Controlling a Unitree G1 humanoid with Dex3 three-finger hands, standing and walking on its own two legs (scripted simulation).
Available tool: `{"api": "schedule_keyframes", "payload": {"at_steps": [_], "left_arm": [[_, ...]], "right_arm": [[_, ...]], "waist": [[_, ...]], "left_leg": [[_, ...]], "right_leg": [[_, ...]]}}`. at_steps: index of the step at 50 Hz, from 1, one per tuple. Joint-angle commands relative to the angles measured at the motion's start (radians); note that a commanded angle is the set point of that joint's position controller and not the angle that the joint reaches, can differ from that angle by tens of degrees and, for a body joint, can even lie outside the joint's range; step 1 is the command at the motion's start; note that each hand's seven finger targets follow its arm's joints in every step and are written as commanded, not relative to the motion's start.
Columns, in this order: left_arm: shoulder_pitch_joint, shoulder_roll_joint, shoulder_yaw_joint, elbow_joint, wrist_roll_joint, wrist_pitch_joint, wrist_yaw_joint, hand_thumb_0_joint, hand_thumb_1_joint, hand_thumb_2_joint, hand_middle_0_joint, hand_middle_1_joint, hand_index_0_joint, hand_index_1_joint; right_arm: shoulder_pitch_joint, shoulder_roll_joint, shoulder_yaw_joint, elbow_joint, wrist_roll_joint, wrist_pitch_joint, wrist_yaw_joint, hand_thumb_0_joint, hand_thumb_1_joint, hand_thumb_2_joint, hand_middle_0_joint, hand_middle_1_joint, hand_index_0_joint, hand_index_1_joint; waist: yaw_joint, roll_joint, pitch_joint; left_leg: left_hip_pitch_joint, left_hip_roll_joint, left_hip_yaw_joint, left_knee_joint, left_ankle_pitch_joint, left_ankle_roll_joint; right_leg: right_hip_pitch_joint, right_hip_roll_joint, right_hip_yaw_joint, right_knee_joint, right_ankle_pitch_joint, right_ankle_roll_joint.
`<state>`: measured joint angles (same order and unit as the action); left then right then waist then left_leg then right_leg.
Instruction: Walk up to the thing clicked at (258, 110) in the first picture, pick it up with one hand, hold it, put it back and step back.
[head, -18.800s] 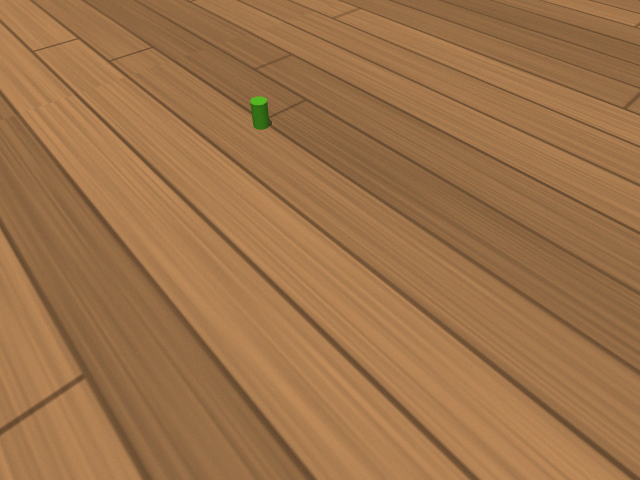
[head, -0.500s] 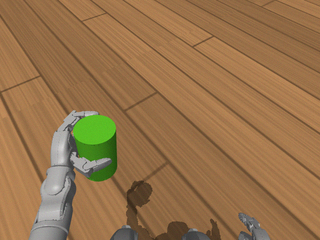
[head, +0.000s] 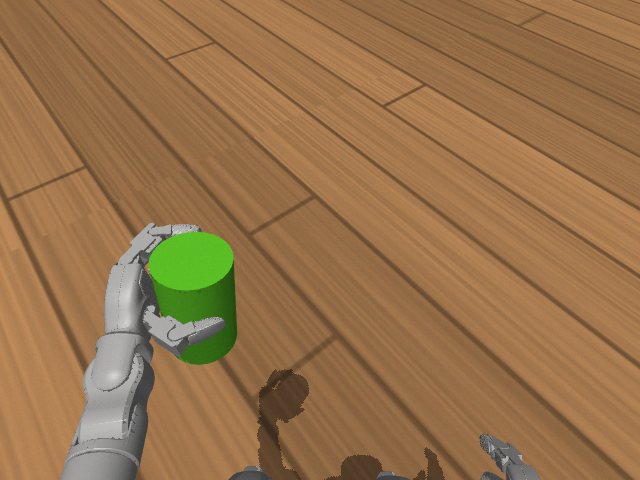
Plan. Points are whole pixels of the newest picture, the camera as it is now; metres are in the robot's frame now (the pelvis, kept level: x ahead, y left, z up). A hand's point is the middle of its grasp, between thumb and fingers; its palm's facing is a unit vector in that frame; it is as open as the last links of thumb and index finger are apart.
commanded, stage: hold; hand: left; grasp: from the side
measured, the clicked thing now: (198, 300) +0.33 +0.16 +0.03
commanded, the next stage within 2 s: none
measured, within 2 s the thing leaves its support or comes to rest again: neither
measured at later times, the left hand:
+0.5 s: hand (186, 285) +0.33 +0.16 +0.07, palm faces +0.08 -1.00 +0.00, open 12.4 cm
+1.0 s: hand (181, 291) +0.32 +0.17 +0.07, palm faces +0.08 -1.00 +0.01, open 12.4 cm
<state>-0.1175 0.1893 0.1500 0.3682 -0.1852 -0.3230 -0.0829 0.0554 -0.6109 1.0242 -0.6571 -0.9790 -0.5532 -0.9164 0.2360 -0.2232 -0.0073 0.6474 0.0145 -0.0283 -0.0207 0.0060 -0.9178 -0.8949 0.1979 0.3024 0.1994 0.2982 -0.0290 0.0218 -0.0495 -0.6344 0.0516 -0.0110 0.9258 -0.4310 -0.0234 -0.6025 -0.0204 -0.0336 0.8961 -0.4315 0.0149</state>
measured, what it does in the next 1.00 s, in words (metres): stands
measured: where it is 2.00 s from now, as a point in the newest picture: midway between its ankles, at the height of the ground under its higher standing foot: outside the picture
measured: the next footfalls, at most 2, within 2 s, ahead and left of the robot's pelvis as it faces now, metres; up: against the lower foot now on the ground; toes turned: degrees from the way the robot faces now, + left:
none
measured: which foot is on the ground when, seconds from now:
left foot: down 0.00-1.00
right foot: down 0.00-1.00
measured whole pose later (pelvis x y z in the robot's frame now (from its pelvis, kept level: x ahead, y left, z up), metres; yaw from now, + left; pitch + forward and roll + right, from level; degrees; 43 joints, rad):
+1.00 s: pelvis -0.01 +0.00 +0.01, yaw +0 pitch +5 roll -1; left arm -0.11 0.18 0.14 0.39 -0.18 -0.33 -0.07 0.05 -0.61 1.02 -0.66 -0.97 -0.56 -0.91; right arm 0.23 -0.22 -0.01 0.66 0.01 -0.03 -0.02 0.01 -0.93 -0.90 0.20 0.30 0.20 0.30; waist -0.03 0.02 -0.03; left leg -0.54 0.05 0.00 0.84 -0.39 -0.02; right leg -0.51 -0.02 -0.03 0.81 -0.39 0.02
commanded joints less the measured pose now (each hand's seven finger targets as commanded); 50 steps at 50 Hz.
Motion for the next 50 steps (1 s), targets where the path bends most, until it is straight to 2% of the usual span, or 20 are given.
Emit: {"api": "schedule_keyframes", "payload": {"at_steps": [1,2,7,8,9,14,21,23,24,25,27,31,34,36,37,38,41,46,47,50], "left_arm": [[-0.227,0.128,0.051,-0.231,-0.006,-0.07,0.01,0.0,-0.078,1.1,-1.185,-1.322,-1.207,-1.318],[-0.251,0.117,0.037,-0.259,-0.008,-0.075,0.009,0.0,-0.074,1.091,-1.177,-1.306,-1.197,-1.303],[-0.218,0.125,0.052,-0.2,-0.004,-0.07,0.015,0.0,-0.038,1.106,-1.188,-1.324,-1.21,-1.319],[-0.265,0.123,0.032,-0.277,-0.004,-0.077,0.016,0.0,-0.028,1.104,-1.189,-1.321,-1.211,-1.315],[-0.238,0.132,0.053,-0.228,-0.004,-0.073,0.017,0.0,-0.031,1.116,-1.191,-1.333,-1.212,-1.329],[-0.267,0.12,0.026,-0.243,-0.003,-0.067,0.011,0.0,-0.073,1.1,-1.191,-1.328,-1.211,-1.325],[-0.263,0.123,0.05,-0.214,0.001,-0.06,0.026,0.0,-0.045,1.127,-1.193,-1.335,-1.212,-1.333],[-0.233,0.12,0.044,-0.183,0.004,-0.054,0.022,0.0,-0.024,1.129,-1.196,-1.337,-1.216,-1.335],[-0.257,0.084,-0.006,-0.223,0.006,-0.06,0.014,0.0,-0.02,1.131,-1.203,-1.347,-1.225,-1.343],[-0.282,0.113,0.031,-0.237,0.001,-0.065,0.017,0.0,-0.014,1.143,-1.22,-1.363,-1.241,-1.359],[-0.292,0.133,0.044,-0.262,-0.001,-0.07,0.019,0.0,-0.016,1.127,-1.207,-1.344,-1.227,-1.341],[-0.26,0.09,0.021,-0.195,-0.003,-0.06,0.026,0.0,-0.055,1.137,-1.2,-1.35,-1.218,-1.35],[-0.293,0.132,0.044,-0.224,0.006,-0.07,0.028,0.0,-0.048,1.136,-1.209,-1.35,-1.227,-1.35],[-0.245,0.121,0.046,-0.197,0.005,-0.073,0.024,0.0,-0.059,1.139,-1.218,-1.361,-1.237,-1.36],[-0.238,0.099,0.023,-0.189,0.004,-0.074,0.018,0.0,-0.066,1.151,-1.23,-1.381,-1.251,-1.379],[-0.23,0.109,0.035,-0.195,0.001,-0.075,0.017,0.0,-0.05,1.145,-1.218,-1.363,-1.237,-1.361],[-0.275,0.132,0.035,-0.254,0.002,-0.08,0.014,0.0,-0.058,1.135,-1.221,-1.365,-1.241,-1.363],[-0.239,0.1,0.033,-0.169,-0.002,-0.074,0.017,0.0,-0.057,1.138,-1.198,-1.35,-1.218,-1.349],[-0.279,0.106,0.034,-0.205,-0.005,-0.082,0.015,0.0,-0.069,1.134,-1.201,-1.35,-1.22,-1.349],[-0.288,0.125,0.037,-0.258,0.001,-0.099,0.013,0.0,-0.008,1.142,-1.215,-1.356,-1.235,-1.353]], "right_arm": [[-0.018,-0.137,-0.055,-0.129,-0.001,-0.037,-0.014,0.0,-0.919,-0.901,0.2,0.3,0.199,0.3],[-0.032,-0.134,-0.051,-0.136,-0.001,-0.037,-0.014,0.0,-0.918,-0.901,0.199,0.3,0.199,0.3],[-0.032,-0.13,-0.048,-0.125,-0.002,-0.038,-0.014,0.0,-0.918,-0.901,0.2,0.3,0.199,0.3],[-0.034,-0.132,-0.051,-0.135,-0.003,-0.039,-0.015,0.0,-0.917,-0.901,0.2,0.3,0.199,0.3],[-0.026,-0.135,-0.052,-0.125,-0.002,-0.039,-0.016,0.0,-0.919,-0.902,0.199,0.3,0.199,0.3],[-0.03,-0.132,-0.048,-0.117,-0.001,-0.041,-0.02,0.0,-0.921,-0.902,0.199,0.3,0.199,0.3],[-0.048,-0.125,-0.047,-0.126,-0.003,-0.041,-0.019,0.0,-0.911,-0.901,0.199,0.3,0.199,0.3],[-0.031,-0.133,-0.05,-0.113,-0.003,-0.038,-0.018,0.0,-0.912,-0.902,0.199,0.3,0.199,0.3],[-0.049,-0.127,-0.047,-0.127,-0.004,-0.039,-0.015,0.0,-0.913,-0.901,0.199,0.3,0.199,0.3],[-0.048,-0.135,-0.053,-0.131,-0.002,-0.044,-0.016,0.0,-0.914,-0.902,0.199,0.3,0.199,0.3],[-0.043,-0.134,-0.051,-0.125,-0.001,-0.042,-0.016,0.0,-0.914,-0.902,0.199,0.3,0.199,0.3],[-0.031,-0.13,-0.047,-0.11,-0.004,-0.045,-0.016,0.0,-0.916,-0.903,0.199,0.3,0.199,0.3],[-0.036,-0.13,-0.049,-0.111,-0.007,-0.043,-0.018,0.0,-0.92,-0.904,0.199,0.3,0.199,0.3],[-0.045,-0.127,-0.048,-0.117,-0.005,-0.045,-0.015,0.0,-0.92,-0.904,0.199,0.3,0.199,0.3],[-0.045,-0.124,-0.047,-0.115,-0.006,-0.044,-0.016,0.0,-0.92,-0.903,0.199,0.3,0.199,0.3],[-0.048,-0.129,-0.049,-0.118,-0.005,-0.046,-0.015,0.0,-0.915,-0.903,0.199,0.3,0.199,0.3],[-0.045,-0.129,-0.047,-0.121,-0.004,-0.045,-0.017,0.0,-0.924,-0.905,0.199,0.3,0.199,0.3],[-0.05,-0.127,-0.047,-0.108,-0.002,-0.05,-0.015,0.0,-0.915,-0.904,0.199,0.3,0.199,0.3],[-0.054,-0.13,-0.048,-0.116,-0.002,-0.052,-0.013,0.0,-0.918,-0.904,0.199,0.3,0.199,0.3],[-0.062,-0.131,-0.049,-0.135,-0.002,-0.056,-0.013,0.0,-0.916,-0.903,0.199,0.3,0.199,0.3]], "waist": [[0.006,-0.012,-0.291],[0.005,-0.004,-0.27],[0.005,-0.03,-0.233],[0.004,-0.012,-0.272],[0.002,-0.032,-0.264],[-0.006,-0.009,-0.253],[0.008,-0.025,-0.228],[0.006,-0.015,-0.224],[-0.003,-0.01,-0.21],[0.004,-0.011,-0.238],[0.014,0.011,-0.264],[-0.004,-0.023,-0.232],[0.003,-0.018,-0.249],[0.012,-0.04,-0.229],[0.007,-0.024,-0.223],[0.013,-0.031,-0.229],[0.01,-0.009,-0.26],[-0.003,-0.044,-0.191],[0.0,-0.023,-0.181],[0.011,0.007,-0.251]], "left_leg": [[0.156,-0.037,0.016,-0.136,0.245,0.025],[0.161,-0.037,0.015,-0.147,0.219,0.024],[0.15,-0.038,0.011,-0.161,0.179,0.027],[0.164,-0.039,0.016,-0.161,0.204,0.026],[0.172,-0.039,0.015,-0.161,0.205,0.028],[0.196,-0.039,0.018,-0.169,0.221,0.027],[0.177,-0.041,0.02,-0.182,0.203,0.028],[0.193,-0.039,0.018,-0.193,0.207,0.026],[0.192,-0.039,0.017,-0.199,0.189,0.023],[0.206,-0.037,0.015,-0.199,0.196,0.023],[0.218,-0.038,0.014,-0.202,0.217,0.021],[0.216,-0.033,0.011,-0.199,0.239,0.024],[0.209,-0.038,0.015,-0.196,0.231,0.027],[0.187,-0.041,0.021,-0.201,0.199,0.029],[0.192,-0.044,0.023,-0.201,0.197,0.029],[0.202,-0.043,0.025,-0.202,0.205,0.028],[0.219,-0.044,0.023,-0.207,0.211,0.027],[0.186,-0.038,0.014,-0.216,0.163,0.029],[0.183,-0.037,0.014,-0.219,0.141,0.027],[0.219,-0.04,0.016,-0.217,0.174,0.023]], "right_leg": [[0.149,0.027,0.001,-0.142,0.298,-0.018],[0.139,0.028,-0.001,-0.149,0.271,-0.019],[0.132,0.028,-0.002,-0.167,0.23,-0.016],[0.159,0.026,0.001,-0.167,0.258,-0.016],[0.155,0.028,0.001,-0.167,0.258,-0.014],[0.161,0.025,0.005,-0.18,0.279,-0.013],[0.17,0.023,0.003,-0.201,0.256,-0.013],[0.164,0.027,0.0,-0.197,0.257,-0.017],[0.159,0.027,-0.002,-0.199,0.239,-0.019],[0.16,0.03,-0.005,-0.196,0.24,-0.02],[0.188,0.028,-0.004,-0.193,0.256,-0.022],[0.168,0.031,-0.004,-0.192,0.285,-0.019],[0.186,0.025,0.0,-0.202,0.281,-0.015],[0.196,0.022,0.004,-0.213,0.25,-0.013],[0.184,0.021,0.006,-0.214,0.251,-0.012],[0.194,0.022,0.006,-0.218,0.256,-0.012],[0.216,0.022,0.005,-0.218,0.262,-0.014],[0.162,0.028,-0.005,-0.219,0.214,-0.016],[0.149,0.028,-0.005,-0.219,0.19,-0.02],[0.185,0.027,-0.003,-0.21,0.216,-0.022]]}}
